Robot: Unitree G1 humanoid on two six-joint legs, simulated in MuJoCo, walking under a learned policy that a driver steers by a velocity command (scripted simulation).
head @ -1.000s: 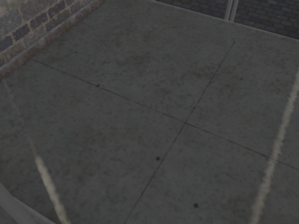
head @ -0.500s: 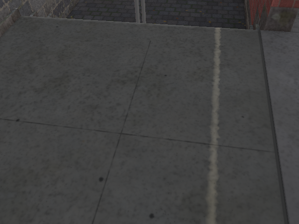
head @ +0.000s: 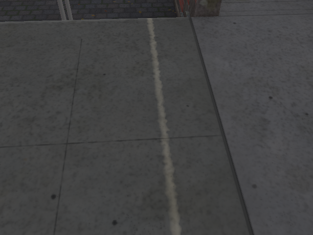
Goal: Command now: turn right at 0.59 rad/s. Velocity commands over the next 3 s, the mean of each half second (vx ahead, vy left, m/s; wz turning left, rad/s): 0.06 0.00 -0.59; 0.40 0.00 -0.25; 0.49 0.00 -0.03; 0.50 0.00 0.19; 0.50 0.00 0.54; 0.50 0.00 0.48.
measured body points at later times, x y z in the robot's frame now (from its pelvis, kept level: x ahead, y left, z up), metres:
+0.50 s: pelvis +0.00 +0.00 -0.01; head +0.03 +0.01 +0.44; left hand +0.26 +0.14 -0.11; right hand -0.07 -0.25 -0.13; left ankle -0.01 +0.09 -0.73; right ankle +0.06 -0.16 -0.59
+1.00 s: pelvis +0.16 -0.13 -0.01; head +0.17 -0.15 +0.43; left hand +0.21 +0.15 -0.14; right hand +0.14 -0.41 -0.15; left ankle +0.34 -0.01 -0.69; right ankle +0.05 -0.18 -0.73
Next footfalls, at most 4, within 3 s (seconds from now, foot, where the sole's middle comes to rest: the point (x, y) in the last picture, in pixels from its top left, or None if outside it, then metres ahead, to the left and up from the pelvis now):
0.02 left None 0.03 0.08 -0.77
0.68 right None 0.09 -0.20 -0.77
1.28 left None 0.56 -0.08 -0.94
1.70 right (232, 196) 0.77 -0.34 -0.94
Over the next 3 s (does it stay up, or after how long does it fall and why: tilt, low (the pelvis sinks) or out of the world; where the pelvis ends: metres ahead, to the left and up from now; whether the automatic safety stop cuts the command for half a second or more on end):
stays up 1.35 -0.26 -0.16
